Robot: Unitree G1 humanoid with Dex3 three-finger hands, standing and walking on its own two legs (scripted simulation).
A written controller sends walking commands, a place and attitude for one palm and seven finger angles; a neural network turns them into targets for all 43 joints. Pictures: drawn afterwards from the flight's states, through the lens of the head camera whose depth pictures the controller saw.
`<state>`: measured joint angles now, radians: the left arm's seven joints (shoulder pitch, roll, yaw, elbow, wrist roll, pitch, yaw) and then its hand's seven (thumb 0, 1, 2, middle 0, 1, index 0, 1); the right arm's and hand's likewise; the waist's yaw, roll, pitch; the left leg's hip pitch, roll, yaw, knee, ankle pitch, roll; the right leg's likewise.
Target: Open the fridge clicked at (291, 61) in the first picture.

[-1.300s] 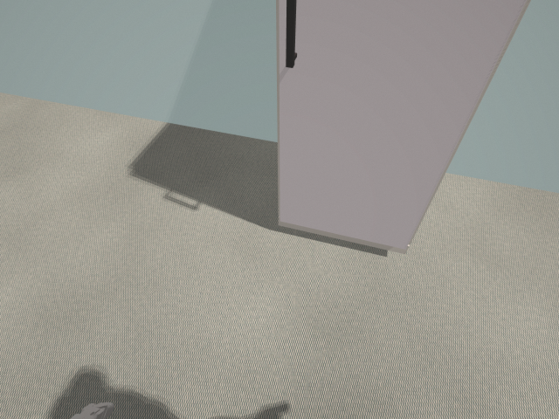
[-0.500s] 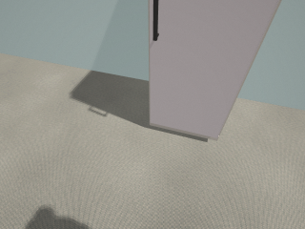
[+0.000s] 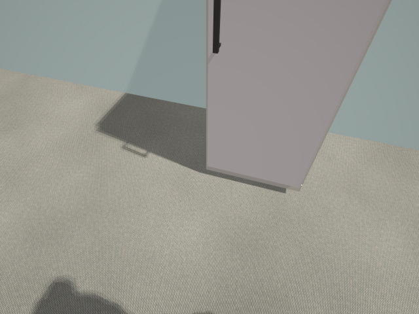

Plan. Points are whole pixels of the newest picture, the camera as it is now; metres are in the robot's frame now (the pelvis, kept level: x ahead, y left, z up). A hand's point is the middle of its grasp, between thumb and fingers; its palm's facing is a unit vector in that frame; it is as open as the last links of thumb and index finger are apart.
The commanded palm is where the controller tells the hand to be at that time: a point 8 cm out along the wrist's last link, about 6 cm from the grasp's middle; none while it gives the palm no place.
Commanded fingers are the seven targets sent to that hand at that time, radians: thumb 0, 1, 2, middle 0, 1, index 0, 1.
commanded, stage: look at it before walking up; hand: left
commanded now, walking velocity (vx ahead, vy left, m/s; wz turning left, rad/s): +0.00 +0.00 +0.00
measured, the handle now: (218, 1) +0.98 +0.02 +0.20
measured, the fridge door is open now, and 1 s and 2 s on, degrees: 0 0 0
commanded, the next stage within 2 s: turn to face it in 0.34 s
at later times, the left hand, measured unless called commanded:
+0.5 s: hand out of the picture +0.08 +0.25 -0.15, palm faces -0.04 -0.94 -0.34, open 7.4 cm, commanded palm none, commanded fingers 0.00 0.90 0.90 -0.20 -0.30 -0.20 -0.30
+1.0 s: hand out of the picture +0.06 +0.19 -0.19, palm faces -0.15 -0.97 -0.20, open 7.4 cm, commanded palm none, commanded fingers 0.00 0.90 0.90 -0.20 -0.30 -0.20 -0.30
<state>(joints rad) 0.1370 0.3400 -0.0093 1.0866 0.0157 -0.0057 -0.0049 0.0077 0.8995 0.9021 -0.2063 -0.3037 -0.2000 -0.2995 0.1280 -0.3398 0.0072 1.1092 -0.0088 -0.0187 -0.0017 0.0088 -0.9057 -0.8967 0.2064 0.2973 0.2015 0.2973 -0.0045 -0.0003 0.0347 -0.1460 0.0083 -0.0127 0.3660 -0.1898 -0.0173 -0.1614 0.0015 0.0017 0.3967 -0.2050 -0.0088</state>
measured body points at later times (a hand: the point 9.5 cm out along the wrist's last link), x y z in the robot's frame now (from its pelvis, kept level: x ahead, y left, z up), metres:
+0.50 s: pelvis +0.01 +0.00 +0.00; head +0.01 +0.00 +0.45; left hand +0.09 +0.30 -0.13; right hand +0.09 -0.30 -0.13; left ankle +0.01 +0.13 -0.75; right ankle +0.01 -0.11 -0.75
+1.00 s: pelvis -0.01 +0.01 -0.02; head +0.01 +0.01 +0.43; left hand +0.07 +0.24 -0.17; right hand -0.02 -0.24 -0.17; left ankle +0.01 +0.13 -0.75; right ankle +0.01 -0.11 -0.75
